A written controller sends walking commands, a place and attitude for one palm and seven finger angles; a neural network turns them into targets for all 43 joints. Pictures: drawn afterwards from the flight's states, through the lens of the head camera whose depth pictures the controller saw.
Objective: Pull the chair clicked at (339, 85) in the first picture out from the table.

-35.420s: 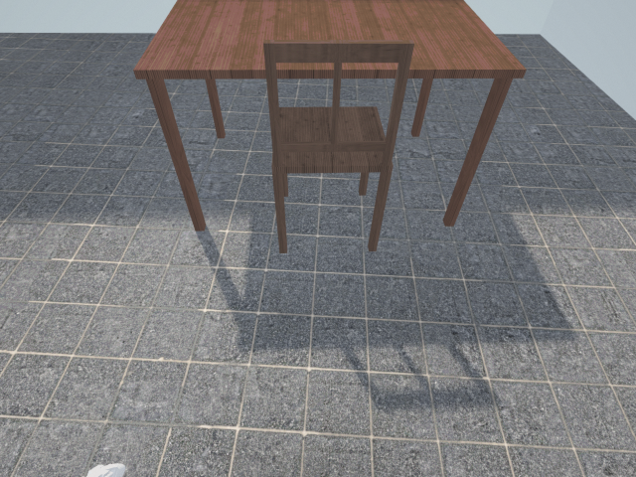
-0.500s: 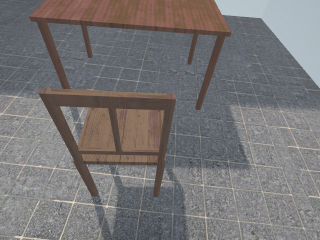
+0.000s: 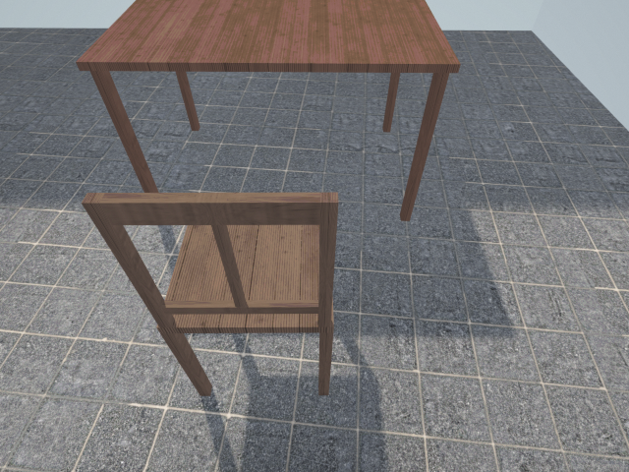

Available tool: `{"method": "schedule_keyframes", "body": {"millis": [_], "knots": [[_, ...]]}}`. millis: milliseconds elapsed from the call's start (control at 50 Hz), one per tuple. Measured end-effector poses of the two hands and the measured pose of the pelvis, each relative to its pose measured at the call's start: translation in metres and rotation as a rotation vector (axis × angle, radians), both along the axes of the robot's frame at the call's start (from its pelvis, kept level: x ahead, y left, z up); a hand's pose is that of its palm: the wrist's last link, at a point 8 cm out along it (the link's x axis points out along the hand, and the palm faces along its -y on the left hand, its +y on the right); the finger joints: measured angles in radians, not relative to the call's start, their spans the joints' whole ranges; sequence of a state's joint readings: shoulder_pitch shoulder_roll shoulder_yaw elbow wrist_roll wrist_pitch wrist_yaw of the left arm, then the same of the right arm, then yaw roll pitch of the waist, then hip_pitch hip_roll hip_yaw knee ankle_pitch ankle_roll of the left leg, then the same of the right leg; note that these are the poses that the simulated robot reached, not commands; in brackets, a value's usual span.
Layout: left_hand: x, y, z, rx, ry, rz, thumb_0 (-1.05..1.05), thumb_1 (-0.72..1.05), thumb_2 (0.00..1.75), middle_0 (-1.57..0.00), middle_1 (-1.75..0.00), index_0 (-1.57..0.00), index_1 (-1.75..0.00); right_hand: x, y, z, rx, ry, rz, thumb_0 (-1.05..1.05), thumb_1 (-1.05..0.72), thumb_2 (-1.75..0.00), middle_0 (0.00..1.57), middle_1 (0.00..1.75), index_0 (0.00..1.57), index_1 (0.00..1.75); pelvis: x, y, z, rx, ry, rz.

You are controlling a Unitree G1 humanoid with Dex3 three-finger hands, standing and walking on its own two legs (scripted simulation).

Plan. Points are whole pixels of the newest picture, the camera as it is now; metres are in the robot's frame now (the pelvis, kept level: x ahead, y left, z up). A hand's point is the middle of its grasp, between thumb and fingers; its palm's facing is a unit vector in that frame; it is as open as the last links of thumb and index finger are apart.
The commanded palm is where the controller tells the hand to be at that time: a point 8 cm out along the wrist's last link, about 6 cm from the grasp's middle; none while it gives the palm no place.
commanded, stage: let the arm hang, fingers relaxed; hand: left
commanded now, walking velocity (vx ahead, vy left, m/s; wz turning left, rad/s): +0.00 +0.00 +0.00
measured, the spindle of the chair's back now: (230, 267) +0.48 +0.19 -0.11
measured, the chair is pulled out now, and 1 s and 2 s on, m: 0.64 0.64 0.64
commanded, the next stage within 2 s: look to check the result in 0.30 s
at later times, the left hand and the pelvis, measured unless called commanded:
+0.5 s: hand out of the picture -0.01 +0.14 -0.17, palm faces +0.06 -0.98 -0.17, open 7.4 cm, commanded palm none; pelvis +0.00 -0.02 +0.00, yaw +1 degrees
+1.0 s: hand out of the picture -0.01 +0.14 -0.17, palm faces +0.05 -0.99 -0.15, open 7.4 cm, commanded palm none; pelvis +0.00 -0.02 +0.00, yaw +0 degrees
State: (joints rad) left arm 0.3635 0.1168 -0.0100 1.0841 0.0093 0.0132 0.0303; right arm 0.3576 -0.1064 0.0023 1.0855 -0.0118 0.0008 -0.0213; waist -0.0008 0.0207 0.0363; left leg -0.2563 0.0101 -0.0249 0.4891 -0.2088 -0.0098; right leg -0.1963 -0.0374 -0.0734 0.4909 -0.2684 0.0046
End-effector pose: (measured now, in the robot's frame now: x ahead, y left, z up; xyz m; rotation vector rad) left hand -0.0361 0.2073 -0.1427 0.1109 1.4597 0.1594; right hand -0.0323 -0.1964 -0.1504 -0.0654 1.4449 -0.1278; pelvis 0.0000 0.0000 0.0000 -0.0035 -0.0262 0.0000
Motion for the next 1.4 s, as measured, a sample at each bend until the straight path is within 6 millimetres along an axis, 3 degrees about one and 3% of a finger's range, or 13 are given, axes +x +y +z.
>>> {"method": "schedule_keyframes", "body": {"millis": [80, 180, 560, 1400], "knots": [[0.016, -0.014, -0.003, -0.026, -0.046, -0.004, 0.01, 0.91, 0.89, -0.2, -0.3, -0.2, -0.3, 0.007, -0.002, 0.0, -0.003, -0.021, 0.0, 0.0, -0.91, -0.9, 0.2, 0.3, 0.2, 0.3, 0.0, -0.004, 0.0, 0.001, -0.002, 0.0], [0.02, -0.016, -0.004, -0.021, -0.047, -0.005, 0.02, 0.93, 0.89, -0.2, -0.3, -0.2, -0.3, 0.009, -0.009, 0.001, -0.014, -0.022, -0.004, 0.01, -0.92, -0.9, 0.2, 0.3, 0.2, 0.3, 0.001, -0.009, 0.0, 0.0, -0.005, 0.002], [0.023, -0.017, -0.001, -0.002, -0.05, 0.007, 0.01, 0.91, 0.89, -0.19, -0.3, -0.2, -0.3, 0.009, -0.021, 0.002, -0.022, -0.002, 0.004, 0.0, -0.91, -0.9, 0.2, 0.3, 0.2, 0.3, 0.003, -0.017, 0.0, -0.002, -0.009, 0.008], [0.024, -0.016, -0.002, -0.015, -0.043, 0.009, 0.01, 0.91, 0.89, -0.19, -0.3, -0.2, -0.3, 0.015, -0.015, 0.004, -0.025, -0.006, 0.001, 0.0, -0.91, -0.9, 0.2, 0.3, 0.2, 0.3, 0.007, -0.013, 0.001, -0.001, -0.005, 0.007]]}}
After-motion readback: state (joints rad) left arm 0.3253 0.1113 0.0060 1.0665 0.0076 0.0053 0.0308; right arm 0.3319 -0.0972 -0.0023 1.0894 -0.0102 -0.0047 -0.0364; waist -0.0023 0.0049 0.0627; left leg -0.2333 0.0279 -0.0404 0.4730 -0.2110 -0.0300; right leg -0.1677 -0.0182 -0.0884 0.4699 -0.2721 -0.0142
